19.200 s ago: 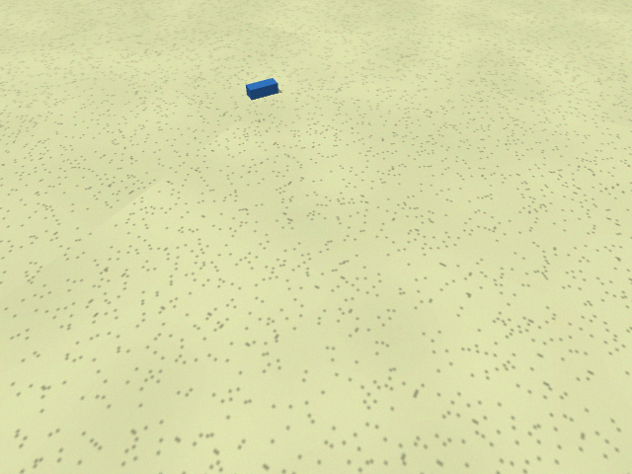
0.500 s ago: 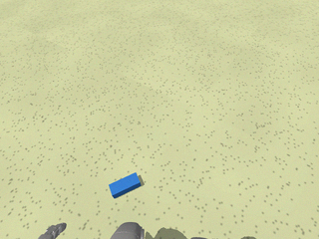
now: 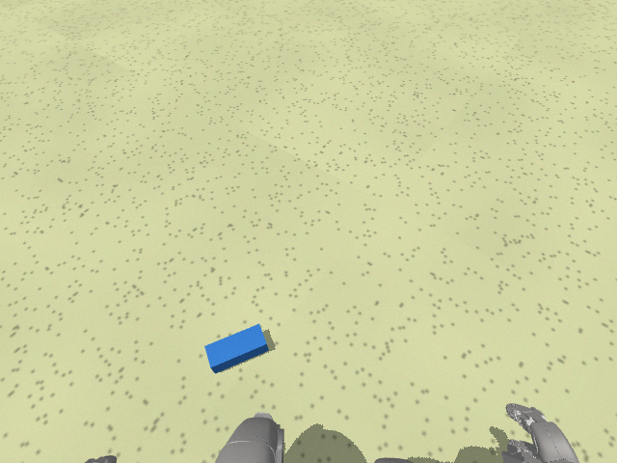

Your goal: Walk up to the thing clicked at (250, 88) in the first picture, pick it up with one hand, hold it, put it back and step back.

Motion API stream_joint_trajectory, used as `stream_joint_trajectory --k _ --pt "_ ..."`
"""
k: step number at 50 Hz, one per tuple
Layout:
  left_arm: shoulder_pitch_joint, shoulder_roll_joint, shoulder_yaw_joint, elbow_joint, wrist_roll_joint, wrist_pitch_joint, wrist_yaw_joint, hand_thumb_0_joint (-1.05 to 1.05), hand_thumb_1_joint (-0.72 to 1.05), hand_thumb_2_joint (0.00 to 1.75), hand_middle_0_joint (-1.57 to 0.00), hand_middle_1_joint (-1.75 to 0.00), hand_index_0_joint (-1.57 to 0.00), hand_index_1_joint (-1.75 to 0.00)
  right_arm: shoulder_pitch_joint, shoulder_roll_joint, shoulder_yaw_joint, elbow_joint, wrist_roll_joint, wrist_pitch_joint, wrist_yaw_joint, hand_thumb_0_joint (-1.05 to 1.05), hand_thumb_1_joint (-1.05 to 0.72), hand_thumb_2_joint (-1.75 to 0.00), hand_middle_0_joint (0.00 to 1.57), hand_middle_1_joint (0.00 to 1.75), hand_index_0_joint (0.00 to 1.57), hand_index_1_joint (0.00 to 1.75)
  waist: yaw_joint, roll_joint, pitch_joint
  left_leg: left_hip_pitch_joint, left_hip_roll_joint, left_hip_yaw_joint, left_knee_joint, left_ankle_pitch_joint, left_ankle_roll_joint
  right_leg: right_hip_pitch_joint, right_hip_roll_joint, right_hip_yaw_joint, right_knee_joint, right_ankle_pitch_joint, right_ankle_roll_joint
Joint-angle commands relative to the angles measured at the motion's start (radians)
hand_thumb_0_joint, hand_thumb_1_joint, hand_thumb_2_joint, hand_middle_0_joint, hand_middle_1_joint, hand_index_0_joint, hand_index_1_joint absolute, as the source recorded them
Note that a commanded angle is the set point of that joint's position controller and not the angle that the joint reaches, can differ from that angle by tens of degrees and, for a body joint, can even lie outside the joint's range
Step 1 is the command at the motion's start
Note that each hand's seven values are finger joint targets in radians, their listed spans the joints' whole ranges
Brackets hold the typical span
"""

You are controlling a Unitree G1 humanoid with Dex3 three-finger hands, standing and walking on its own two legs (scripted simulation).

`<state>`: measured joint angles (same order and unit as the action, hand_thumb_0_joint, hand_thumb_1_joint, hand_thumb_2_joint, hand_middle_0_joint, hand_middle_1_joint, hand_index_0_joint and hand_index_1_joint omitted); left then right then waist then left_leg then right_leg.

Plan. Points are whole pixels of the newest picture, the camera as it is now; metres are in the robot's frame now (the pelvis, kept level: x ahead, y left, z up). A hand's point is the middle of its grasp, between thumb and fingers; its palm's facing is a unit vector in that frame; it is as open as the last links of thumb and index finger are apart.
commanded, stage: walk up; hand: left
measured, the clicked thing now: (237, 348) +0.48 +0.26 -0.72
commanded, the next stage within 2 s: stand in 1.78 s
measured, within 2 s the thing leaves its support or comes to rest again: neither
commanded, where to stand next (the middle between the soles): +0.09 +0.03 m, yaw +0 degrees
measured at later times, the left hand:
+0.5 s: hand out of the picture +0.04 +0.28 -0.13, palm faces +0.00 -0.92 -0.38, open 7.4 cm
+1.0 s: hand out of the picture +0.08 +0.28 -0.12, palm faces +0.02 -0.93 -0.37, open 7.4 cm
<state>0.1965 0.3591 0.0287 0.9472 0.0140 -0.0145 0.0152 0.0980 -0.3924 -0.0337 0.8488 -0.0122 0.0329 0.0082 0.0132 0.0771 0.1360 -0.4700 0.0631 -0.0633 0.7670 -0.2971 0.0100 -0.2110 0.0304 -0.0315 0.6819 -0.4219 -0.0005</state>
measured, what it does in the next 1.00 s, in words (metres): steps on the spot: left foot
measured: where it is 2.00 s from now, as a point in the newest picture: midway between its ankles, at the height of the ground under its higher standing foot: outside the picture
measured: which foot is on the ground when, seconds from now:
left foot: up 0.00-0.18, down 0.20-1.00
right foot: down 0.00-1.00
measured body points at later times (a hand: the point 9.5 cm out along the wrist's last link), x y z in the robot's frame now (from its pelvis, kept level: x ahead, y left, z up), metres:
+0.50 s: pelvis -0.02 +0.02 +0.01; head -0.02 +0.01 +0.46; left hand +0.04 +0.33 -0.10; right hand +0.08 -0.29 -0.11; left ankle +0.02 +0.15 -0.71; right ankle +0.00 -0.12 -0.71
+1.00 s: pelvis +0.00 +0.02 +0.03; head +0.00 +0.01 +0.48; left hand +0.08 +0.33 -0.09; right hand +0.11 -0.28 -0.10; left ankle +0.02 +0.15 -0.71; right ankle +0.00 -0.12 -0.71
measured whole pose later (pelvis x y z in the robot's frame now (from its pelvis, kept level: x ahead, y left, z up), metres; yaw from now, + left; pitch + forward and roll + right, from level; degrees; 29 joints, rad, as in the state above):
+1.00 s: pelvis +0.00 +0.02 +0.03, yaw +2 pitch -3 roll +0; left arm 0.08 0.35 0.00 1.13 0.01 -0.03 0.00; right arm 0.08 -0.36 -0.02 1.11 0.00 0.00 0.02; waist 0.00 0.03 0.05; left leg -0.17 0.01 -0.04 0.40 -0.18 -0.02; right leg -0.11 -0.04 -0.02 0.37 -0.22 0.04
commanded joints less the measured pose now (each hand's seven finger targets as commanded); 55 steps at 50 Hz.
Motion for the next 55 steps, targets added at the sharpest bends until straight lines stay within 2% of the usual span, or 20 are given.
stream_joint_trajectory --k 1,2,4,6,9,10,11,12,13,15,16,18,20,22,23,25,27,29,38,55 --pt "-0.063 0.350 0.090 -0.084 0.011 -0.041 0.027 0.00 0.90 0.90 -0.20 -0.30 -0.20 -0.30 -0.025 -0.224 -0.075 -0.050 -0.002 -0.006 -0.011 0.00 -0.90 -0.90 0.20 0.30 0.20 0.30 -0.011 -0.191 -0.037 0.051 -0.014 -0.061 0.176 -0.220 0.005 -0.168 -0.409 0.427 -0.285 0.442 -0.251" --pt "-0.060 0.303 0.079 -0.083 0.009 -0.049 0.026 0.00 0.90 0.90 -0.20 -0.30 -0.20 -0.30 -0.026 -0.204 -0.065 -0.039 0.010 -0.012 -0.004 0.00 -0.90 -0.90 0.20 0.30 0.20 0.30 -0.015 -0.156 -0.033 0.019 -0.041 -0.054 0.130 -0.184 0.016 -0.068 -0.329 0.284 -0.233 0.587 -0.200" --pt "-0.001 0.270 0.071 -0.054 0.011 -0.056 0.028 0.00 0.90 0.90 -0.20 -0.30 -0.20 -0.30 -0.032 -0.147 -0.044 -0.024 0.015 -0.022 0.001 0.00 -0.90 -0.90 0.20 0.30 0.20 0.30 0.006 -0.226 -0.070 -0.010 -0.058 0.002 0.048 -0.109 0.024 0.077 -0.254 0.191 -0.173 0.799 -0.130" --pt "0.045 0.295 0.073 -0.053 0.014 -0.056 0.027 0.00 0.90 0.90 -0.20 -0.30 -0.20 -0.30 -0.052 -0.147 -0.044 -0.031 0.008 -0.027 0.004 0.00 -0.90 -0.90 0.20 0.30 0.20 0.30 0.032 -0.264 -0.101 0.045 -0.055 0.060 -0.055 -0.103 0.024 0.106 -0.238 0.184 -0.140 0.826 -0.128" --pt "-0.021 0.278 0.068 -0.075 0.000 -0.038 0.017 0.00 0.90 0.90 -0.20 -0.30 -0.20 -0.30 0.049 -0.155 -0.054 0.031 0.001 -0.047 0.002 0.00 -0.90 -0.90 0.20 0.30 0.20 0.30 -0.027 -0.244 -0.191 0.287 -0.057 0.080 -0.347 0.151 0.032 0.056 -0.191 0.098 -0.013 0.656 -0.083" --pt "-0.014 0.243 0.056 -0.090 -0.007 -0.037 0.015 0.00 0.90 0.90 -0.20 -0.30 -0.20 -0.30 0.095 -0.206 -0.075 0.049 -0.008 -0.055 -0.003 0.00 -0.90 -0.90 0.20 0.30 0.20 0.30 -0.047 -0.157 -0.257 0.448 0.011 -0.043 -0.353 0.295 0.074 -0.053 -0.150 0.072 0.119 0.555 -0.048" --pt "0.008 0.180 0.037 -0.102 -0.022 -0.036 0.014 0.00 0.90 0.90 -0.20 -0.30 -0.20 -0.30 0.108 -0.248 -0.085 0.047 -0.019 -0.061 -0.010 0.00 -0.90 -0.90 0.20 0.30 0.20 0.30 -0.042 -0.001 -0.299 0.563 0.170 -0.259 -0.341 0.444 0.143 -0.217 -0.063 0.029 0.216 0.295 -0.009" --pt "0.032 0.194 0.039 -0.080 -0.022 -0.024 0.020 0.00 0.90 0.90 -0.20 -0.30 -0.20 -0.30 0.056 -0.270 -0.082 0.034 0.002 -0.061 -0.008 0.00 -0.90 -0.90 0.20 0.30 0.20 0.30 -0.023 0.056 -0.296 0.459 0.277 -0.336 -0.349 0.342 0.265 -0.185 -0.050 0.023 0.202 -0.162 -0.008" --pt "0.027 0.217 0.039 -0.052 -0.017 -0.025 0.024 0.00 0.90 0.90 -0.20 -0.30 -0.20 -0.30 0.008 -0.280 -0.086 0.035 0.003 -0.055 -0.006 0.00 -0.90 -0.90 0.20 0.30 0.20 0.30 -0.007 0.066 -0.240 0.310 0.284 -0.342 -0.368 0.214 0.279 -0.106 -0.092 0.064 0.132 -0.173 -0.020" --pt "0.056 0.216 0.043 -0.022 -0.009 -0.039 0.010 0.00 0.90 0.90 -0.20 -0.30 -0.20 -0.30 -0.094 -0.217 -0.051 0.024 0.002 -0.038 0.001 0.00 -0.90 -0.90 0.20 0.30 0.20 0.30 0.038 0.020 -0.201 0.203 0.111 -0.107 -0.302 0.075 0.146 0.019 -0.084 0.044 -0.150 -0.017 -0.028" --pt "0.057 0.240 0.049 -0.014 -0.001 -0.047 0.007 0.00 0.90 0.90 -0.20 -0.30 -0.20 -0.30 -0.103 -0.186 -0.040 0.019 0.007 -0.034 0.002 0.00 -0.90 -0.90 0.20 0.30 0.20 0.30 0.035 -0.029 -0.169 0.158 0.029 -0.043 -0.230 0.086 0.069 0.027 -0.127 0.120 -0.237 0.119 -0.036" --pt "0.044 0.302 0.062 -0.006 0.007 -0.052 0.015 0.00 0.90 0.90 -0.20 -0.30 -0.20 -0.30 -0.090 -0.156 -0.030 0.033 0.018 -0.031 0.006 0.00 -0.90 -0.90 0.20 0.30 0.20 0.30 0.025 -0.100 -0.125 0.096 -0.050 0.000 -0.125 0.046 0.003 0.025 -0.253 0.305 -0.336 0.168 -0.113" --pt "-0.098 0.339 0.062 -0.031 0.015 -0.047 0.014 0.00 0.90 0.90 -0.20 -0.30 -0.20 -0.30 0.001 -0.165 -0.040 0.086 0.008 -0.018 0.010 0.00 -0.90 -0.90 0.20 0.30 0.20 0.30 -0.032 -0.158 -0.078 0.225 -0.044 0.020 -0.072 -0.185 0.009 -0.209 -0.349 0.369 -0.399 -0.137 -0.175" --pt "-0.148 0.277 0.044 -0.037 0.014 -0.037 0.005 0.00 0.90 0.90 -0.20 -0.30 -0.20 -0.30 0.043 -0.168 -0.047 0.120 0.006 -0.022 0.018 0.00 -0.90 -0.90 0.20 0.30 0.20 0.30 -0.063 -0.166 -0.027 0.337 -0.025 -0.015 -0.217 -0.132 0.022 -0.312 -0.237 0.230 -0.386 -0.248 -0.092" --pt "-0.158 0.251 0.038 -0.033 0.008 -0.035 0.003 0.00 0.90 0.90 -0.20 -0.30 -0.20 -0.30 0.044 -0.184 -0.048 0.125 0.006 -0.030 0.019 0.00 -0.90 -0.90 0.20 0.30 0.20 0.30 -0.058 -0.121 -0.016 0.292 0.014 -0.086 -0.337 -0.109 0.032 -0.263 -0.162 0.152 -0.326 -0.177 -0.052" --pt "-0.105 0.227 0.036 0.004 -0.004 -0.032 -0.002 0.00 0.90 0.90 -0.20 -0.30 -0.20 -0.30 -0.026 -0.203 -0.044 0.120 0.001 -0.041 0.018 0.00 -0.90 -0.90 0.20 0.30 0.20 0.30 -0.002 -0.067 -0.024 0.154 0.086 -0.202 -0.452 -0.217 0.064 -0.121 -0.084 0.073 -0.228 -0.040 -0.029" --pt "-0.073 0.229 0.040 0.023 -0.004 -0.033 -0.008 0.00 0.90 0.90 -0.20 -0.30 -0.20 -0.30 -0.049 -0.203 -0.033 0.120 -0.003 -0.045 0.016 0.00 -0.90 -0.90 0.20 0.30 0.20 0.30 0.017 -0.072 -0.060 0.093 0.077 -0.186 -0.479 -0.281 0.057 -0.005 -0.093 0.089 -0.258 -0.020 -0.036" --pt "-0.082 0.221 0.037 0.044 -0.007 -0.039 -0.009 0.00 0.90 0.90 -0.20 -0.30 -0.20 -0.30 -0.043 -0.188 -0.024 0.137 -0.003 -0.050 0.015 0.00 -0.90 -0.90 0.20 0.30 0.20 0.30 0.013 -0.037 -0.070 0.107 0.055 -0.146 -0.474 -0.181 0.033 0.039 -0.108 0.108 -0.277 0.042 -0.041" --pt "-0.121 0.224 0.022 0.091 -0.013 -0.040 -0.001 0.00 0.90 0.90 -0.20 -0.30 -0.20 -0.30 -0.030 -0.181 -0.021 0.185 0.009 -0.060 0.000 0.00 -0.90 -0.90 0.20 0.30 0.20 0.30 -0.002 -0.012 -0.205 0.290 0.055 -0.068 -0.417 0.284 0.026 0.131 -0.143 0.080 -0.318 0.346 -0.020" --pt "-0.182 0.219 0.021 0.137 -0.002 -0.036 0.001 0.00 0.90 0.90 -0.20 -0.30 -0.20 -0.30 -0.068 -0.167 -0.024 0.219 0.010 -0.039 0.001 0.00 -0.90 -0.90 0.20 0.30 0.20 0.30 -0.020 -0.096 -0.162 0.351 0.039 -0.040 -0.433 0.263 0.013 0.098 -0.166 0.079 -0.409 0.325 -0.010"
